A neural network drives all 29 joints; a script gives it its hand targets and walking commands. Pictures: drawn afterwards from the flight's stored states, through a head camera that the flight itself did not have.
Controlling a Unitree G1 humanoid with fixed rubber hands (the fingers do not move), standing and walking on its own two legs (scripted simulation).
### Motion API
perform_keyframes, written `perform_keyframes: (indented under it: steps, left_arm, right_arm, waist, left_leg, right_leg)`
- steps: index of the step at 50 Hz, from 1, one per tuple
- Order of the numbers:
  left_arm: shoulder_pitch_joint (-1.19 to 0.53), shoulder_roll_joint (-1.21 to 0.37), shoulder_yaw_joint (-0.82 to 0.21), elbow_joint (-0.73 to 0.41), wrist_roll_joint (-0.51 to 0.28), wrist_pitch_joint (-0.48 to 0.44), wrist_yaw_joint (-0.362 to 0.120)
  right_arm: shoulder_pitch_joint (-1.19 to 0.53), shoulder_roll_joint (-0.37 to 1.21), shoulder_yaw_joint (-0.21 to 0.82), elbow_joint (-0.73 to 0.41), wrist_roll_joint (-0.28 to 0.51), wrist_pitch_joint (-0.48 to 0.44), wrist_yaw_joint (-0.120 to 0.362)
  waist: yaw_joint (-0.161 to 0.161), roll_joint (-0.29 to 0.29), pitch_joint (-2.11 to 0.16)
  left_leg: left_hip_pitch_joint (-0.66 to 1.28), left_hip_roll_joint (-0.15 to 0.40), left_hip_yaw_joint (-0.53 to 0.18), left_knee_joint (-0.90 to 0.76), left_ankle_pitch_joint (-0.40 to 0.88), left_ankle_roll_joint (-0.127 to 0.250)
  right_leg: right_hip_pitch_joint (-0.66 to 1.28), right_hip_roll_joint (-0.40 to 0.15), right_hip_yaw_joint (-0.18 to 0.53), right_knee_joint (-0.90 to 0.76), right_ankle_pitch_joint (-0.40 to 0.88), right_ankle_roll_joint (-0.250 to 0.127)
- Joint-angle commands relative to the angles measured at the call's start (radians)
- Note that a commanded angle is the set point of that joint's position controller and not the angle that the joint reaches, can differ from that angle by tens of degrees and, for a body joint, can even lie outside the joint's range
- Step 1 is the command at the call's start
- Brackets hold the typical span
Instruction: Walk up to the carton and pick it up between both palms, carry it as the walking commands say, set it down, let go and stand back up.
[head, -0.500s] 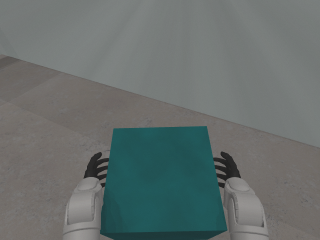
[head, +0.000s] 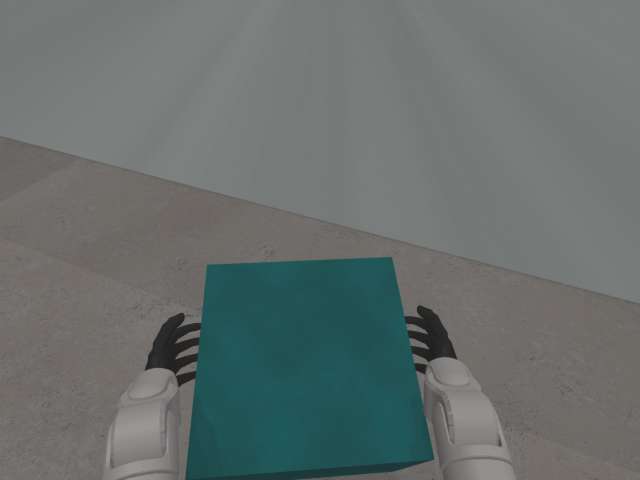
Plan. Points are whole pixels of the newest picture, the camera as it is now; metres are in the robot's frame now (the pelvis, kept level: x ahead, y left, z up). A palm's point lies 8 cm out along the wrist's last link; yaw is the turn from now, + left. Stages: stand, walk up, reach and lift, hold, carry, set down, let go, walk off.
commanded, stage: hold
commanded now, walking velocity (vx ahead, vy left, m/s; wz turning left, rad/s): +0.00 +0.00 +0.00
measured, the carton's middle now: (305, 373) +0.30 +0.09 -0.04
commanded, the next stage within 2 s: set down in 0.24 s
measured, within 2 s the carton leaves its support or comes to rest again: neither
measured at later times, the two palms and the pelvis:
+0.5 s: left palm (148, 350) +0.26 +0.29 +0.03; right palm (412, 367) +0.29 -0.06 +0.04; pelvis -0.04 +0.11 +0.00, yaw -2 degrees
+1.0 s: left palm (181, 379) +0.26 +0.26 -0.05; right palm (414, 391) +0.32 -0.08 -0.06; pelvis -0.02 +0.05 -0.02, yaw -3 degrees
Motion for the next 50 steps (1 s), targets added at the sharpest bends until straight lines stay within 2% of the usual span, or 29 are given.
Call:
perform_keyframes:
  steps: [1,2,3,5,7,9,11,12,13,14,16,18,20,23,26,27,28,31,34,38,39,41,45,50]
  left_arm:
    - [-0.608,-0.64,-0.627,0.022,-0.261,-0.007,-0.283]
    - [-0.587,-0.659,-0.613,0.071,-0.252,0.007,-0.277]
    - [-0.563,-0.687,-0.603,0.109,-0.245,0.021,-0.273]
    - [-0.527,-0.717,-0.587,0.154,-0.221,0.042,-0.27]
    - [-0.529,-0.728,-0.574,0.167,-0.207,0.045,-0.274]
    - [-0.558,-0.751,-0.584,0.135,-0.217,0.041,-0.266]
    - [-0.622,-0.769,-0.59,0.091,-0.232,0.039,-0.244]
    - [-0.652,-0.787,-0.602,0.07,-0.241,0.038,-0.229]
    - [-0.61,-0.833,-0.6,0.098,-0.213,0.03,-0.227]
    - [-0.616,-0.854,-0.6,0.112,-0.208,0.021,-0.223]
    - [-0.685,-0.894,-0.585,0.179,-0.198,0.008,-0.207]
    - [-0.758,-0.93,-0.56,0.258,-0.185,-0.012,-0.184]
    - [-0.825,-0.975,-0.557,0.296,-0.192,-0.039,-0.163]
    - [-0.843,-0.991,-0.512,0.323,-0.192,-0.081,-0.14]
    - [-0.832,-0.934,-0.386,0.402,-0.148,-0.1,-0.108]
    - [-0.829,-0.91,-0.35,0.42,-0.133,-0.103,-0.1]
    - [-0.829,-0.889,-0.313,0.434,-0.118,-0.106,-0.092]
    - [-0.844,-0.841,-0.25,0.449,-0.088,-0.116,-0.079]
    - [-0.903,-0.868,-0.293,0.41,-0.108,-0.135,-0.084]
    - [-0.903,-0.878,-0.363,0.378,-0.115,-0.166,-0.116]
    - [-0.884,-0.866,-0.367,0.384,-0.107,-0.176,-0.125]
    - [-0.839,-0.846,-0.376,0.381,-0.093,-0.205,-0.143]
    - [-0.78,-0.787,-0.379,0.384,-0.072,-0.279,-0.182]
    - [-0.75,-0.729,-0.422,0.388,-0.101,-0.37,-0.243]
  right_arm:
    - [-0.478,0.967,0.531,0.027,0.213,-0.028,0.272]
    - [-0.459,0.939,0.497,0.066,0.201,-0.013,0.289]
    - [-0.436,0.915,0.462,0.085,0.191,0.002,0.305]
    - [-0.378,0.892,0.382,0.121,0.166,0.022,0.325]
    - [-0.36,0.898,0.353,0.138,0.146,0.023,0.333]
    - [-0.405,0.897,0.385,0.105,0.157,0.02,0.352]
    - [-0.494,0.878,0.417,0.077,0.172,0.012,0.376]
    - [-0.54,0.864,0.432,0.064,0.183,0.004,0.389]
    - [-0.561,0.857,0.387,0.053,0.193,-0.007,0.392]
    - [-0.597,0.82,0.381,0.05,0.19,-0.024,0.4]
    - [-0.675,0.708,0.304,0.082,0.149,-0.057,0.416]
    - [-0.736,0.629,0.223,0.154,0.091,-0.094,0.441]
    - [-0.782,0.608,0.179,0.22,0.05,-0.132,0.469]
    - [-0.796,0.633,0.164,0.32,0.025,-0.159,0.508]
    - [-0.802,0.632,0.105,0.44,-0.003,-0.155,0.531]
    - [-0.797,0.623,0.08,0.48,-0.013,-0.152,0.534]
    - [-0.803,0.624,0.068,0.506,-0.015,-0.153,0.535]
    - [-0.811,0.609,0.034,0.566,-0.019,-0.168,0.524]
    - [-0.841,0.635,0.058,0.544,0.005,-0.205,0.513]
    - [-0.781,0.663,0.056,0.549,0.003,-0.25,0.489]
    - [-0.756,0.671,0.054,0.556,-0.001,-0.259,0.483]
    - [-0.7,0.706,0.072,0.548,-0.006,-0.274,0.467]
    - [-0.66,0.772,0.14,0.476,0.004,-0.311,0.423]
    - [-0.665,0.9,0.314,0.323,0.058,-0.362,0.344]
  waist:
    - [0.003,-0.001,-0.205]
    - [-0.02,0.003,-0.186]
    - [-0.041,0.006,-0.187]
    - [-0.081,0.04,-0.175]
    - [-0.08,0.057,-0.154]
    - [-0.065,0.057,-0.157]
    - [-0.034,0.056,-0.167]
    - [-0.017,0.074,-0.176]
    - [-0.072,0.077,-0.199]
    - [-0.075,0.108,-0.186]
    - [-0.137,0.143,-0.137]
    - [-0.177,0.196,-0.106]
    - [-0.187,0.215,-0.157]
    - [-0.147,0.145,-0.264]
    - [-0.084,0.076,-0.232]
    - [-0.073,0.056,-0.212]
    - [-0.047,0.044,-0.199]
    - [-0.018,0.037,-0.163]
    - [-0.023,0.054,-0.196]
    - [-0.065,0.112,-0.26]
    - [-0.068,0.128,-0.275]
    - [-0.061,0.121,-0.319]
    - [-0.037,0.053,-0.43]
    - [0.002,-0.075,-0.639]
  left_leg:
    - [0.159,-0.026,0.053,-0.021,0.0,0.0]
    - [0.201,-0.027,0.058,-0.03,0.016,-0.003]
    - [0.234,-0.029,0.058,-0.038,0.059,-0.009]
    - [0.249,-0.057,0.062,-0.054,0.154,-0.029]
    - [0.217,-0.078,0.069,-0.072,0.177,-0.038]
    - [0.238,-0.079,0.072,-0.082,0.195,-0.032]
    - [0.275,-0.068,0.069,-0.086,0.206,-0.031]
    - [0.296,-0.059,0.07,-0.087,0.198,-0.033]
    - [0.31,-0.056,0.07,-0.087,0.206,-0.07]
    - [0.297,-0.05,0.063,-0.089,0.167,-0.083]
    - [0.279,-0.028,0.034,-0.099,-0.021,-0.097]
    - [0.23,0.011,-0.024,-0.14,-0.268,-0.098]
    - [0.211,0.041,-0.067,-0.175,-0.429,-0.093]
    - [0.222,0.053,-0.071,-0.17,-0.401,-0.087]
    - [0.199,0.058,-0.059,-0.177,-0.429,-0.078]
    - [0.193,0.056,-0.053,-0.175,-0.418,-0.078]
    - [0.189,0.05,-0.042,-0.168,-0.405,-0.077]
    - [0.179,0.026,0.0,-0.125,-0.31,-0.081]
    - [0.198,0.009,0.025,-0.07,-0.196,-0.087]
    - [0.21,-0.011,0.057,0.008,-0.015,-0.098]
    - [0.191,-0.019,0.071,0.03,0.033,-0.101]
    - [0.155,-0.03,0.091,0.067,0.112,-0.097]
    - [0.04,-0.058,0.122,0.142,0.219,-0.077]
    - [-0.179,-0.097,0.125,0.216,0.272,-0.039]
  right_leg:
    - [-0.1,-0.173,0.101,-0.11,0.212,0.073]
    - [-0.143,-0.157,0.09,-0.122,0.196,0.073]
    - [-0.146,-0.139,0.075,-0.123,0.232,0.073]
    - [-0.087,-0.109,0.058,-0.122,0.406,0.084]
    - [-0.018,-0.087,0.047,-0.124,0.48,0.085]
    - [-0.014,-0.07,0.036,-0.136,0.464,0.085]
    - [-0.053,-0.048,0.019,-0.149,0.342,0.08]
    - [-0.079,-0.039,0.011,-0.154,0.264,0.073]
    - [-0.071,-0.024,-0.035,-0.157,0.224,0.071]
    - [-0.092,-0.023,-0.037,-0.163,0.171,0.053]
    - [-0.19,-0.021,-0.051,-0.146,0.021,0.023]
    - [-0.225,-0.021,-0.057,-0.09,-0.064,0.009]
    - [-0.195,-0.013,-0.068,-0.028,-0.065,0.01]
    - [-0.143,-0.002,-0.062,0.016,-0.011,0.025]
    - [-0.163,0.002,-0.049,0.02,-0.032,0.035]
    - [-0.175,0.006,-0.046,0.019,-0.036,0.036]
    - [-0.186,0.005,-0.042,0.014,-0.038,0.037]
    - [-0.248,0.003,-0.026,0.007,-0.028,0.032]
    - [-0.316,0.003,-0.019,0.014,-0.01,0.025]
    - [-0.402,-0.002,-0.026,0.026,0.026,0.012]
    - [-0.414,-0.002,-0.026,0.028,0.041,0.011]
    - [-0.425,0.0,-0.033,0.038,0.078,0.018]
    - [-0.397,0.002,-0.038,0.072,0.213,0.057]
    - [-0.236,-0.027,0.002,0.155,0.591,0.118]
